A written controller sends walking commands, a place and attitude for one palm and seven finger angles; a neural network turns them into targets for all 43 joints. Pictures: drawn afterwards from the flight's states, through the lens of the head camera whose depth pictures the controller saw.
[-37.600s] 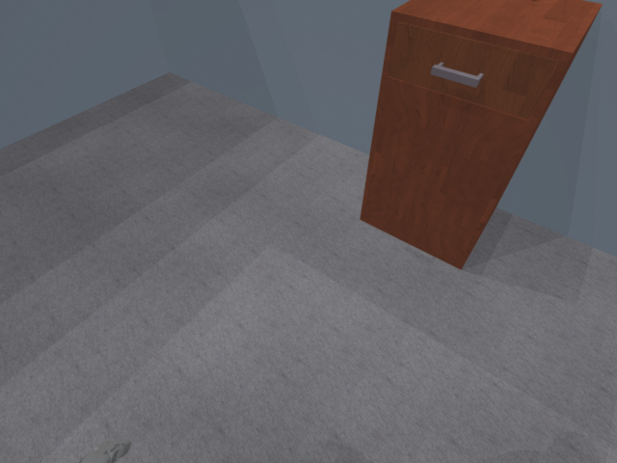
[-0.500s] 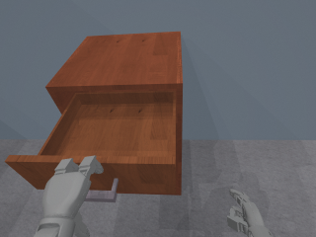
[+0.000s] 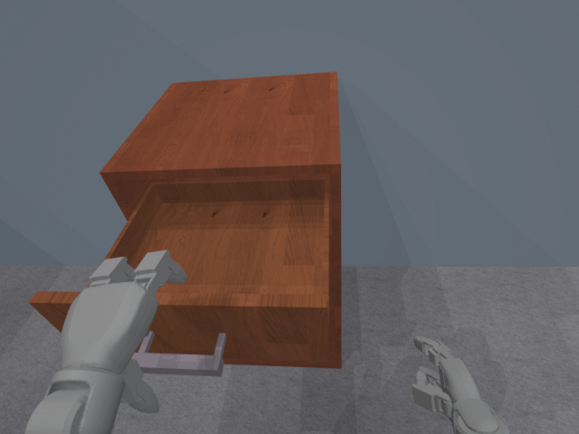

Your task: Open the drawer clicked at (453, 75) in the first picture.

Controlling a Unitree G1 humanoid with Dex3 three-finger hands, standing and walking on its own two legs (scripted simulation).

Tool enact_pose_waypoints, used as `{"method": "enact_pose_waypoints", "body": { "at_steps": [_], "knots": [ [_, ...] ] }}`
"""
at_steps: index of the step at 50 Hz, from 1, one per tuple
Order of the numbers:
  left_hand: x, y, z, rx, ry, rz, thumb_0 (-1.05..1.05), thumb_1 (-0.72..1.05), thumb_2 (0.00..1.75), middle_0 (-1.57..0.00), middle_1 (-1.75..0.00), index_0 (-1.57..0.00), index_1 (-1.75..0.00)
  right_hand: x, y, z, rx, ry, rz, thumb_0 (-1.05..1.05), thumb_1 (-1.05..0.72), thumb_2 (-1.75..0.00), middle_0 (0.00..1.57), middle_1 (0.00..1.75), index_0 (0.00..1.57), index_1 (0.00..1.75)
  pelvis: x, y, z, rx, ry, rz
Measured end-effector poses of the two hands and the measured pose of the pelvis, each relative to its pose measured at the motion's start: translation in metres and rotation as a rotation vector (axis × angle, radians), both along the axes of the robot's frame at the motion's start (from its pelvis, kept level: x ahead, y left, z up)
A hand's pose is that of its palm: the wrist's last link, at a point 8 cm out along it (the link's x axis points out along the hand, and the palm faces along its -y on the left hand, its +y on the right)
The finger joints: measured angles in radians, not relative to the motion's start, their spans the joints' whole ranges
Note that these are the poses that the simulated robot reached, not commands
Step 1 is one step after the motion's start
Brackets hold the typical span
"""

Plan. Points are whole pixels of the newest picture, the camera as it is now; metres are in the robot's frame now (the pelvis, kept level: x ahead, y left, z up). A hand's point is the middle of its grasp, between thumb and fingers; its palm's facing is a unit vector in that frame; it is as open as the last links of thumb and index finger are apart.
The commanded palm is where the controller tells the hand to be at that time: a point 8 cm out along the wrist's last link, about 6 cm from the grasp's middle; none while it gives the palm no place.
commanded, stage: lift the hand off the handle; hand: left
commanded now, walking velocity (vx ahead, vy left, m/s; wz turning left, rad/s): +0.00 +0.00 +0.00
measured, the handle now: (180, 351) +0.22 +0.22 +0.00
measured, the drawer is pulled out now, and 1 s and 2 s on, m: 0.29 0.29 0.29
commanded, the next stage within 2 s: draw the hand back to the body in 0.18 s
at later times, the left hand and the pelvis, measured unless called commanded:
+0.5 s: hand (133, 336) +0.17 +0.21 +0.14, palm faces +0.15 -0.10 -0.98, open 13.9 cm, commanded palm +0.13 +0.21 +0.20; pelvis -0.01 -0.01 +0.00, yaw +0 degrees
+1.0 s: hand (136, 325) +0.18 +0.20 +0.15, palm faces +0.28 -0.72 -0.64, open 13.7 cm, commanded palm +0.13 +0.24 +0.19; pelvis +0.00 +0.00 +0.00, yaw +1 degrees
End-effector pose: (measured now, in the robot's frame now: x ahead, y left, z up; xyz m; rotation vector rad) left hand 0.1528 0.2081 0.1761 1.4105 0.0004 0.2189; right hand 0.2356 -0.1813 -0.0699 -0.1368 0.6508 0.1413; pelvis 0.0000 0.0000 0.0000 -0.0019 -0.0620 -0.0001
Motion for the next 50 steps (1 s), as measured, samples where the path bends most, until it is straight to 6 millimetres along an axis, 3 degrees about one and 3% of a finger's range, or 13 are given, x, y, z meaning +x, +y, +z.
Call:
{"method": "enact_pose_waypoints", "body": {
  "at_steps": [8, 16, 22, 30, 40, 45, 48, 50],
  "knots": [
    [-0.006, -0.006, 0.024, 0.012, -0.061, -0.027, 0.0, -0.49, 0.3, -0.32, -1.2, -0.32, -1.2, -0.002, 0.004, 0.003, 0.024, -0.012, 0.015, 0.02, -0.9, -0.9, 0.2, 0.3, 0.2, 0.3, -0.005, -0.002, 0.001, 0.0, -0.011, 0.0],
    [-0.006, -0.001, 0.009, -0.014, 0.031, 0.014, 0.0, -0.49, 0.3, -0.32, -1.2, -0.32, -1.2, -0.011, 0.0, -0.001, 0.03, 0.005, 0.018, 0.02, -0.9, -0.9, 0.2, 0.3, 0.2, 0.3, -0.013, -0.007, 0.001, 0.002, -0.014, 0.005],
    [-0.012, -0.006, 0.01, 0.024, 0.018, -0.034, 0.0, -0.49, 0.3, -0.32, -1.2, -0.32, -1.2, -0.019, -0.009, -0.004, -0.001, 0.006, 0.005, 0.02, -0.9, -0.9, 0.2, 0.3, 0.2, 0.3, -0.014, -0.011, 0.0, -0.001, -0.014, 0.004],
    [-0.01, 0.012, 0.012, 0.039, 0.012, 0.022, 0.0, -0.49, 0.3, -0.32, -1.2, -0.32, -1.2, -0.028, -0.021, -0.012, -0.015, 0.029, -0.028, 0.02, -0.9, -0.9, 0.2, 0.3, 0.2, 0.3, -0.014, -0.012, 0.0, 0.0, -0.012, 0.008],
    [-0.014, 0.011, 0.008, 0.043, 0.046, -0.025, 0.0, -0.49, 0.3, -0.32, -1.2, -0.32, -1.2, -0.024, -0.025, -0.012, -0.036, 0.014, -0.043, 0.02, -0.9, -0.9, 0.2, 0.3, 0.2, 0.3, -0.008, -0.008, -0.001, -0.002, 0.005, 0.009],
    [-0.014, 0.022, 0.012, 0.066, 0.025, -0.006, 0.0, -0.49, 0.3, -0.32, -1.2, -0.32, -1.2, -0.018, -0.019, -0.011, -0.034, 0.015, -0.039, 0.02, -0.9, -0.9, 0.2, 0.3, 0.2, 0.3, -0.005, -0.006, -0.001, -0.004, 0.012, 0.01],
    [-0.012, 0.028, 0.009, -0.437, -0.099, -0.036, 0.0, -0.48, 0.3, -0.32, -1.2, -0.32, -1.19, -0.017, -0.015, -0.006, -0.031, -0.041, -0.06, 0.02, -0.9, -0.9, 0.2, 0.3, 0.2, 0.3, -0.003, -0.004, -0.002, -0.005, -0.002, 0.015],
    [-0.01, 0.029, 0.002, -0.675, -0.167, -0.037, 0.0, -0.46, 0.31, -0.32, -1.18, -0.32, -1.18, -0.02, -0.013, -0.002, -0.034, -0.07, -0.082, 0.02, -0.9, -0.9, 0.2, 0.3, 0.2, 0.3, -0.001, -0.005, -0.001, -0.003, -0.004, 0.016]
  ]
}}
